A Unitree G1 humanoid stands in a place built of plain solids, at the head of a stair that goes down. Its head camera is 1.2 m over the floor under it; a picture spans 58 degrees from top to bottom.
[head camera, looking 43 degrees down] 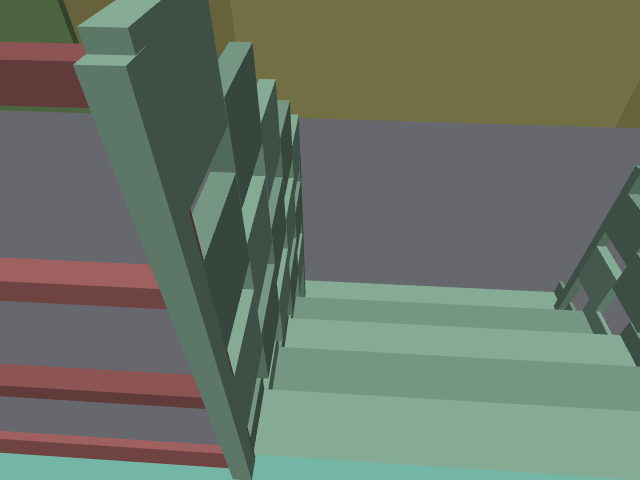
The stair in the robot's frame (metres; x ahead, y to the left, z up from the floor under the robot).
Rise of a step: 0.17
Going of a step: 0.28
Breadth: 1.62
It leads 4 degrees to the right of straight ahead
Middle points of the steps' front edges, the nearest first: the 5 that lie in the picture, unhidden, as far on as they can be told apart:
0.68 -0.60 -0.17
0.96 -0.62 -0.35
1.24 -0.63 -0.52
1.52 -0.65 -0.70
1.80 -0.67 -0.87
